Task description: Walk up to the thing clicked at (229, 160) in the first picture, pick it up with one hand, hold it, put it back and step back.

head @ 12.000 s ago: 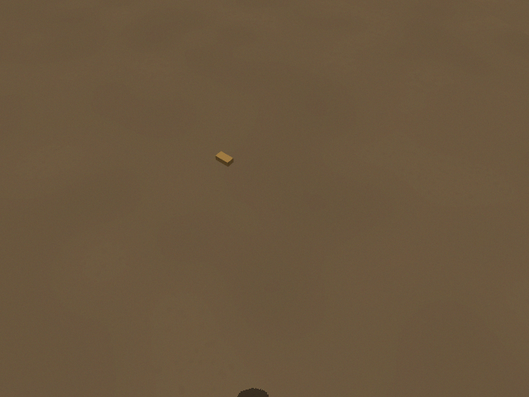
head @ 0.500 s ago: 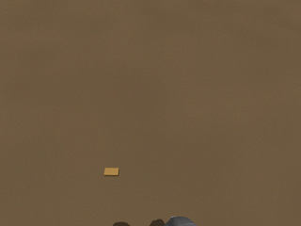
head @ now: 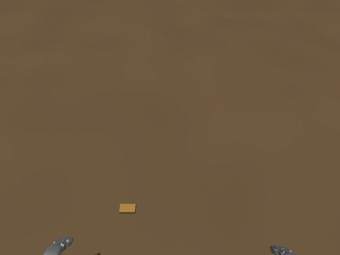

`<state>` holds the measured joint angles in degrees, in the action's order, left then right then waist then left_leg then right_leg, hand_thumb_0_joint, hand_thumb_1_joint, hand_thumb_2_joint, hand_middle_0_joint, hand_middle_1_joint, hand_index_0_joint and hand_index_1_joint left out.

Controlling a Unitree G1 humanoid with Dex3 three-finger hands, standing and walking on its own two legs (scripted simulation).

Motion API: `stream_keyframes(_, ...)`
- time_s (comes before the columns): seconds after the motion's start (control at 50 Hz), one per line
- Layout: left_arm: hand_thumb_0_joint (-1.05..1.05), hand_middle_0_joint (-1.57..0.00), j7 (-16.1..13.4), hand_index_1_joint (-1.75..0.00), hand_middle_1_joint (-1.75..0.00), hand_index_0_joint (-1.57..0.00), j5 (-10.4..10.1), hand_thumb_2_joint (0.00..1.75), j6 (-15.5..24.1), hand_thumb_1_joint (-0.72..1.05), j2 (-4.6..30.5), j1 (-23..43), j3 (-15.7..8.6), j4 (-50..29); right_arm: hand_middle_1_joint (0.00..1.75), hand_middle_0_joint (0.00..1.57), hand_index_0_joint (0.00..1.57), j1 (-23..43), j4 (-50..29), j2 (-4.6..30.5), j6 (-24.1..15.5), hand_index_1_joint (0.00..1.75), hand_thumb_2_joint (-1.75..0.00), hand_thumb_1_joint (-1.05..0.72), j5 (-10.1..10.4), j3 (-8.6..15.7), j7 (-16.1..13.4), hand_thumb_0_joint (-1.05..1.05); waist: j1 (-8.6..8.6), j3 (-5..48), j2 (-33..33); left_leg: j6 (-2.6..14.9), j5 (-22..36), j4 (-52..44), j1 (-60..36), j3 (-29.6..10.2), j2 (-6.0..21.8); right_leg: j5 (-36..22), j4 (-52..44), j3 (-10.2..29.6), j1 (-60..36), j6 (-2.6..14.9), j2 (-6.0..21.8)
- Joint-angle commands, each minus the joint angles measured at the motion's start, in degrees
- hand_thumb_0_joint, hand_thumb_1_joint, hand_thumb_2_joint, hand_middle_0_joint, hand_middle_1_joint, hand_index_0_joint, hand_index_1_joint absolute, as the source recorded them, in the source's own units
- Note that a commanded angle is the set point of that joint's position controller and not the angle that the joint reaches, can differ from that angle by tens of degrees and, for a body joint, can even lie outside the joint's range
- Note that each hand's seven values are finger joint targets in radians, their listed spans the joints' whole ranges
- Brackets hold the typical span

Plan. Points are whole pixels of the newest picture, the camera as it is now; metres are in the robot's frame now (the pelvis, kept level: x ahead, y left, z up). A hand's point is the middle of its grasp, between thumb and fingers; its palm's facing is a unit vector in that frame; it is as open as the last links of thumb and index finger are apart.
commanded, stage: stand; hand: left
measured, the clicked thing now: (127, 208) +0.48 +0.23 -0.76
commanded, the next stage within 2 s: none
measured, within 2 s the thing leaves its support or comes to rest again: neither
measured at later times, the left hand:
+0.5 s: hand out of the picture +0.07 +0.28 -0.16, palm faces -0.02 -0.94 -0.33, open 7.4 cm
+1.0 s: hand out of the picture +0.09 +0.27 -0.15, palm faces -0.02 -0.94 -0.34, open 7.4 cm
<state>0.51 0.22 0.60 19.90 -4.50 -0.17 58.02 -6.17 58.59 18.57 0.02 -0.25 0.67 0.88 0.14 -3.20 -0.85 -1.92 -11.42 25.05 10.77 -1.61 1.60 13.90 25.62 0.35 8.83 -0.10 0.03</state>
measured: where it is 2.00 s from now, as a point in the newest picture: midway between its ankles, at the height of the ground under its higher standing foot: outside the picture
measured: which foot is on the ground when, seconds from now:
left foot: down 0.00-1.00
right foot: down 0.00-1.00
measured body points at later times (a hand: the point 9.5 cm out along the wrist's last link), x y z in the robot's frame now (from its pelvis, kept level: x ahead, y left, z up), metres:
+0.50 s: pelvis +0.00 +0.03 +0.01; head +0.02 +0.03 +0.46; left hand +0.07 +0.33 -0.13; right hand +0.10 -0.27 -0.12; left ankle +0.03 +0.14 -0.74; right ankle +0.00 -0.12 -0.74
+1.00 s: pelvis +0.01 +0.02 +0.01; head +0.03 +0.02 +0.46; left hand +0.09 +0.32 -0.13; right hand +0.10 -0.29 -0.12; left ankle +0.03 +0.14 -0.74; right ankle +0.00 -0.12 -0.74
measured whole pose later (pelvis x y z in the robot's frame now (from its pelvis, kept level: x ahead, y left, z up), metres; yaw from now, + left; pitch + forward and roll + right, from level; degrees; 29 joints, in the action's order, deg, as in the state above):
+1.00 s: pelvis +0.01 +0.02 +0.01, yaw +0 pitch -1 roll +0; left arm 0.4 0.4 0.7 20.1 -6.0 -0.2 65.0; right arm -3.8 66.1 19.9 -0.4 -0.2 0.7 0.6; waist 0.1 -2.4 -0.3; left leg -0.7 -9.0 18.6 8.4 -1.0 0.3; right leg 11.1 18.3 0.7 6.1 -1.5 1.5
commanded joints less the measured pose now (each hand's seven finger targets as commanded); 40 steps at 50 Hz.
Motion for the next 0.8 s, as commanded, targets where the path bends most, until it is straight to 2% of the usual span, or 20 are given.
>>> stream_keyframes(0.0,0.0,-0.2,-0.4,-0.3,-0.3,-0.2,-0.1,0.9,2.0,0.9,11.9,2.0,-2.8,-1.0,0.3,0.2,0.2,3.4,-1.5,13.5,-2.7,0.3,-0.9,-0.9,-0.3,2.9,-0.6,0.0,-0.23,2.5,3.7,3.23,3.4,-6.5,-1.3,-6.0,5.5,-2.7,-7.9,6.3,0.4,1.67,6.2)
stream_keyframes(0.04,0.0,-0.2,-0.3,-0.3,-0.3,-0.2,-0.3,0.9,2.1,0.9,12.1,2.7,-3.0,-0.2,0.3,0.2,0.2,3.4,-0.6,12.9,-3.2,0.3,-0.9,-0.9,-0.3,2.6,-0.7,0.0,-0.2,4.7,4.1,3.07,8.8,-6.8,-2.4,-5.7,5.9,-6.8,-7.0,5.8,-1.9,1.4,6.1)
stream_keyframes(0.1,0.0,-0.2,-0.3,-0.3,-0.3,-0.2,-0.3,0.9,2.0,0.9,11.7,2.7,-2.8,0.9,0.3,0.2,0.2,4.9,0.1,13.1,-3.4,0.3,-0.9,-0.9,-0.2,2.6,-0.9,0.0,-0.4,6.8,3.6,3.06,12.2,-6.7,-4.9,-5.3,6.2,-10.1,-7.3,5.2,-2.6,1.08,6.1)
stream_keyframes(0.16,0.0,-0.2,-0.4,-0.3,-0.3,-0.2,-0.2,0.9,1.9,0.9,11.5,2.8,-2.6,2.1,0.3,0.2,0.2,5.4,1.1,13.1,-2.9,0.3,-0.9,-0.9,-0.1,2.5,-1.0,0.0,-0.19,5.9,2.9,3.36,8.7,-7.7,-3.9,-5.1,5.9,-8.6,-8.5,5.2,-2.5,0.61,6.1)
stream_keyframes(0.2,0.0,-0.2,-0.5,-0.3,-0.3,-0.2,0.0,0.9,1.7,0.9,11.7,2.9,-2.6,2.7,0.3,0.2,0.2,5.8,1.5,13.2,-2.7,0.3,-0.9,-0.9,-0.2,2.5,-1.1,0.0,-0.12,6.7,2.2,3.44,9.9,-8.0,-4.6,-5.2,6.1,-9.1,-8.3,4.9,-3.0,0.6,6.2)
stream_keyframes(0.24,0.0,-0.2,-0.6,-0.3,-0.3,-0.2,-0.1,0.9,1.6,0.9,11.6,2.5,-2.5,3.2,0.3,0.2,0.2,5.9,2.0,13.8,-2.5,0.3,-0.9,-0.9,-0.2,2.5,-1.1,0.0,-0.25,7.0,2.7,3.62,8.8,-8.5,-4.9,-5.1,6.1,-8.9,-8.6,4.7,-2.9,0.46,6.1)
stream_keyframes(0.28,0.0,-0.2,-0.6,-0.3,-0.3,-0.2,0.0,0.9,1.6,0.9,11.7,2.0,-2.3,3.7,0.3,0.2,0.2,5.9,2.5,13.4,-2.5,0.3,-0.9,-0.9,-0.3,2.5,-1.0,0.0,-0.17,6.9,2.5,3.41,10.8,-8.3,-5.9,-4.8,6.1,-9.5,-8.6,4.8,-2.2,0.56,6.3)
stream_keyframes(0.32,0.0,-0.2,-0.7,-0.3,-0.3,-0.2,0.1,0.9,1.3,0.9,11.7,1.2,-2.2,4.3,0.3,0.2,0.2,5.9,3.0,13.6,-2.1,0.3,-0.9,-0.9,-0.4,2.5,-1.1,0.0,-0.29,5.5,3.1,3.41,4.1,-9.9,-4.1,-5.3,5.9,-6.7,-9.1,4.6,-1.4,0.41,6.0)
stream_keyframes(0.4,0.0,-0.2,-0.7,-0.3,-0.3,-0.2,0.2,0.9,1.3,0.9,11.8,0.6,-2.1,4.7,0.3,0.2,0.2,6.4,3.3,13.6,-2.0,0.3,-0.9,-0.9,-0.3,2.5,-1.0,0.0,-0.24,4.0,2.3,3.26,0.0,-11.3,-2.6,-5.7,5.7,-5.4,-9.2,4.8,-0.7,0.5,6.2)
stream_keyframes(0.44,0.0,-0.2,-0.7,-0.3,-0.3,-0.2,0.3,0.9,1.4,0.9,11.7,0.4,-2.1,4.7,0.3,0.2,0.2,6.6,3.2,13.7,-2.1,0.3,-0.9,-0.9,-0.3,2.6,-1.0,0.0,-0.36,5.5,2.2,3.4,2.9,-10.5,-4.3,-5.4,5.7,-6.9,-9.2,4.8,-0.9,0.51,6.4)
stream_keyframes(0.46,0.0,-0.2,-0.8,-0.3,-0.3,-0.2,0.3,0.9,1.5,0.9,12.0,0.7,-2.1,4.6,0.3,0.2,0.2,6.0,3.5,13.6,-2.1,0.3,-0.9,-0.9,-0.3,2.6,-0.9,0.0,0.0,4.5,1.7,3.15,4.0,-10.3,-3.0,-5.4,5.5,-6.8,-9.3,4.8,-1.4,0.44,6.5)
stream_keyframes(0.48,0.0,-0.2,-0.8,-0.3,-0.3,-0.2,0.2,0.9,1.5,0.9,11.7,-0.1,-2.0,4.8,0.3,0.2,0.2,6.4,3.6,13.8,-2.0,0.3,-0.9,-0.9,-0.3,2.7,-0.9,0.0,-0.34,4.7,2.4,3.31,1.7,-10.5,-3.3,-5.4,5.5,-5.7,-9.7,4.9,-0.5,0.33,6.5)
stream_keyframes(0.5,0.0,-0.2,-0.9,-0.3,-0.3,-0.2,0.3,0.9,1.6,0.9,12.3,0.3,-2.1,4.8,0.3,0.2,0.2,6.0,3.6,13.5,-2.0,0.3,-0.9,-0.9,-0.3,2.7,-0.9,0.0,0.03,4.4,1.5,3.28,1.4,-10.5,-2.8,-5.5,5.4,-5.7,-9.7,4.9,-1.2,0.4,6.6)
stream_keyframes(0.6,0.0,-0.2,-1.0,-0.3,-0.3,-0.2,0.3,0.9,1.7,0.9,12.0,-0.3,-2.0,4.5,0.3,0.2,0.2,6.0,3.5,13.4,-2.1,0.3,-0.9,-0.9,-0.3,2.6,-0.9,0.0,-0.11,6.2,1.3,3.42,7.5,-9.0,-5.6,-4.8,5.5,-8.5,-9.4,4.8,-1.2,0.56,7.0)
stream_keyframes(0.62,0.0,-0.2,-1.1,-0.3,-0.3,-0.2,0.3,0.9,1.8,0.9,12.2,0.2,-2.0,4.3,0.3,0.2,0.2,6.0,3.5,13.2,-2.1,0.3,-0.9,-0.9,-0.2,2.6,-0.8,0.0,-0.04,6.4,0.6,3.39,10.5,-8.5,-5.4,-4.6,5.5,-10.1,-9.2,4.8,-1.9,0.58,7.1)
stream_keyframes(0.68,0.0,-0.2,-1.0,-0.3,-0.3,-0.2,0.1,0.9,1.7,0.9,12.0,0.0,-2.1,4.1,0.3,0.2,0.2,5.5,3.8,13.4,-2.1,0.3,-0.9,-0.9,-0.2,2.5,-0.9,0.0,0.1,6.1,1.6,3.25,8.5,-8.9,-5.0,-4.3,5.3,-9.1,-9.6,4.8,-2.0,0.49,7.1)
stream_keyframes(0.72,0.0,-0.2,-1.1,-0.3,-0.3,-0.2,0.2,0.9,1.7,0.9,12.1,0.1,-2.0,4.1,0.3,0.2,0.2,6.1,3.6,13.2,-2.1,0.3,-0.9,-0.9,-0.1,2.4,-0.8,0.0,-0.05,5.9,0.7,3.19,11.6,-8.4,-4.6,-4.6,5.5,-11.0,-9.3,4.5,-2.9,0.45,7.2)
stream_keyframes(0.78,0.0,-0.2,-1.1,-0.3,-0.3,-0.2,0.1,0.9,1.5,0.9,12.1,-0.2,-2.0,4.2,0.3,0.2,0.2,5.5,3.9,13.2,-1.9,0.3,-0.9,-0.9,-0.1,2.3,-0.9,0.0,0.0,4.9,1.0,2.81,9.1,-8.8,-4.6,-4.4,5.1,-8.7,-9.8,4.5,-1.8,0.54,7.0)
